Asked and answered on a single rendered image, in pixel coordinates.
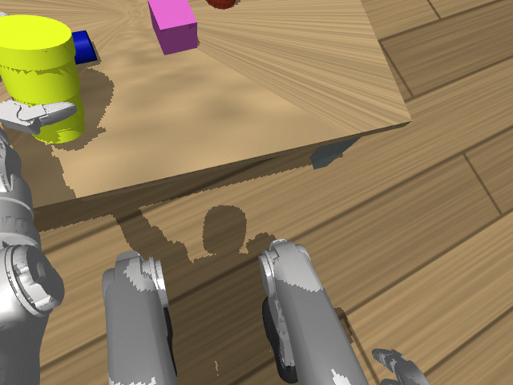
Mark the left robot hand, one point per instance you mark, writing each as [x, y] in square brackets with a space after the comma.
[22, 117]

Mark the right robot foot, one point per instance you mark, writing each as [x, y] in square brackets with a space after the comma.
[288, 374]

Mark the left robot arm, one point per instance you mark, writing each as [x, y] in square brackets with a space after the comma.
[29, 286]

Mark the coffee table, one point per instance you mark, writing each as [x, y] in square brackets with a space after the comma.
[268, 78]

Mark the right robot hand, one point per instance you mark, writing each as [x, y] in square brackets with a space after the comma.
[406, 371]

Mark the left robot foot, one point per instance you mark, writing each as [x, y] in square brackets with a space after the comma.
[170, 334]

